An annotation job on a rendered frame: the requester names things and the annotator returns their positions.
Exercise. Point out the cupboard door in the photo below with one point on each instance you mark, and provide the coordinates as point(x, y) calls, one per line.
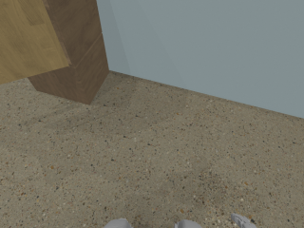
point(28, 42)

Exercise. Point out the left robot thigh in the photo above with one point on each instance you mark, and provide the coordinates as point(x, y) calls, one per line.
point(118, 223)

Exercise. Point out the right robot hand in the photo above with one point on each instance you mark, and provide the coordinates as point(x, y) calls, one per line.
point(242, 221)

